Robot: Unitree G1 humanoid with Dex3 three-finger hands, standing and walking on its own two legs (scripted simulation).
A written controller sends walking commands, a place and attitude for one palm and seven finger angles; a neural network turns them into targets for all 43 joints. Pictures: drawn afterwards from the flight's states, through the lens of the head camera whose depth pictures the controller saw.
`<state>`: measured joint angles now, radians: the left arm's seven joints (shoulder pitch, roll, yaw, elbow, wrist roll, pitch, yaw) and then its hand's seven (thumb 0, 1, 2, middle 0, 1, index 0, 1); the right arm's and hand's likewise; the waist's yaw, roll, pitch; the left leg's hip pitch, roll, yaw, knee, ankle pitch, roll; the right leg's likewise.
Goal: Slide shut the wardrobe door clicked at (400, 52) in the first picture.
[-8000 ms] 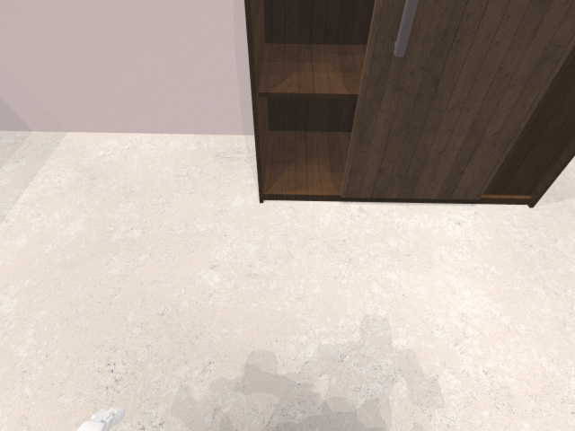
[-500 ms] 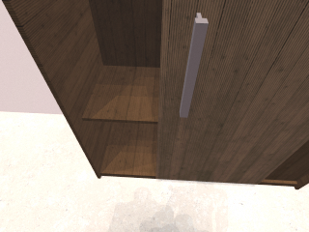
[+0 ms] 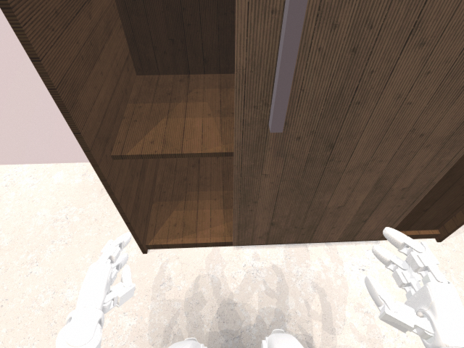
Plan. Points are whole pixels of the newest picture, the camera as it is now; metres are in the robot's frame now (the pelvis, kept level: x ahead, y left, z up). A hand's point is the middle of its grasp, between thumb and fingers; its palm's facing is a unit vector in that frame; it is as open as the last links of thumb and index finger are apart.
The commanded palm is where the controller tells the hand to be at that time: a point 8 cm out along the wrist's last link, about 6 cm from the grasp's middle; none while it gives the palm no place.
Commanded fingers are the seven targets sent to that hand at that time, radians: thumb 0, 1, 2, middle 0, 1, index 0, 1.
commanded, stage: raise the hand with hooked fingers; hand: right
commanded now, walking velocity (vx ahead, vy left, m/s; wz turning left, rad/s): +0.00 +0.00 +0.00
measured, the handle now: (284, 55) +0.58 -0.09 +0.21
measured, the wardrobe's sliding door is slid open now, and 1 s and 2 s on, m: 0.37 0.37 0.37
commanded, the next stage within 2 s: move the hooked fingers beside the handle in 1.58 s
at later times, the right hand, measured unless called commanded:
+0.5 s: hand (420, 244) +0.25 -0.25 +0.12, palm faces -0.02 +1.00 -0.07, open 12.1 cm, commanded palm +0.22 -0.30 +0.13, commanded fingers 0.00 0.31 -0.38 0.29 1.08 0.29 1.08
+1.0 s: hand out of the picture +0.28 -0.31 +0.20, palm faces +0.04 +1.00 -0.08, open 13.9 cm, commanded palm +0.25 -0.35 +0.20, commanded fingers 0.00 0.50 -0.30 0.30 1.20 0.30 1.20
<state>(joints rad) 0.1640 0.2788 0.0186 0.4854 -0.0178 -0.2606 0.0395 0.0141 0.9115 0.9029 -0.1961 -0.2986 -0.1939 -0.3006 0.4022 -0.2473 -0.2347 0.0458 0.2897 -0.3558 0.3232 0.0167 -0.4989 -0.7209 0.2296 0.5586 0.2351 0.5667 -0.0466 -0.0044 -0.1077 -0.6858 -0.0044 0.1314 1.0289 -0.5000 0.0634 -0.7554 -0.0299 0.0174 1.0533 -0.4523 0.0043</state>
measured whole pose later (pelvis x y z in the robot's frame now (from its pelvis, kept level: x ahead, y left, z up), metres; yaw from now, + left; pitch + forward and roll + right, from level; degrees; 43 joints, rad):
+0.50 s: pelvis +0.01 -0.02 +0.04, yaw +1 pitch +4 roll +1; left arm 0.29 0.31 -0.01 0.64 -0.04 -0.33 0.08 0.02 0.91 0.90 -0.20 -0.30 -0.20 -0.30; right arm 0.23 -0.32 -0.33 0.11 0.35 -0.24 0.41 0.01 0.09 -0.47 0.27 0.93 0.28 0.94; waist 0.00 -0.04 -0.05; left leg -0.46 -0.01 0.09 0.76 -0.38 0.03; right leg -0.52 -0.02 -0.02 0.80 -0.35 -0.02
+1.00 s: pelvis +0.01 -0.04 +0.06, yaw +0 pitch -2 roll +2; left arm 0.22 0.25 -0.11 0.64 -0.03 -0.30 0.09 0.02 0.90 0.90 -0.20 -0.30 -0.20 -0.30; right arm -0.03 -0.42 -0.42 0.20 0.32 -0.03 0.46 -0.01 0.49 -0.30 0.30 1.19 0.30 1.20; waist -0.05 -0.05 -0.02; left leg -0.22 0.01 0.09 0.53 -0.28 0.00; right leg -0.29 0.01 -0.02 0.59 -0.27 -0.05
